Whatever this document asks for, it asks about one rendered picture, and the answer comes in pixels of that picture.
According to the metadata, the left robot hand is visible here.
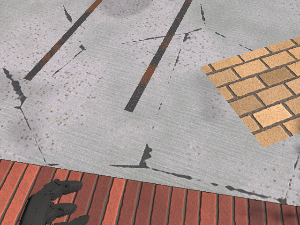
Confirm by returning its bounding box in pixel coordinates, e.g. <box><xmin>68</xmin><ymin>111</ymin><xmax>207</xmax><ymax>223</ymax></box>
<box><xmin>18</xmin><ymin>178</ymin><xmax>90</xmax><ymax>225</ymax></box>

